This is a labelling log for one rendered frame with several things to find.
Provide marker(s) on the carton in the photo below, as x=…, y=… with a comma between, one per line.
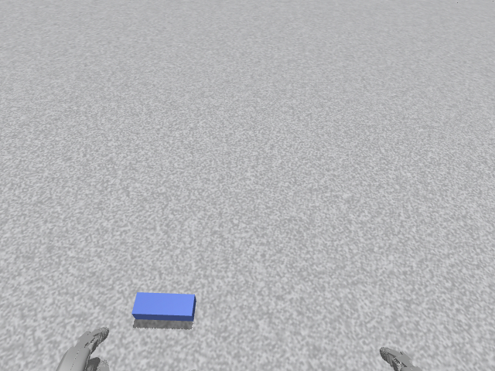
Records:
x=163, y=306

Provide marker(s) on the left robot hand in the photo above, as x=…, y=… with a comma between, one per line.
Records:
x=77, y=358

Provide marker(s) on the right robot hand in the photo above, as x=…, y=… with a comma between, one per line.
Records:
x=399, y=360

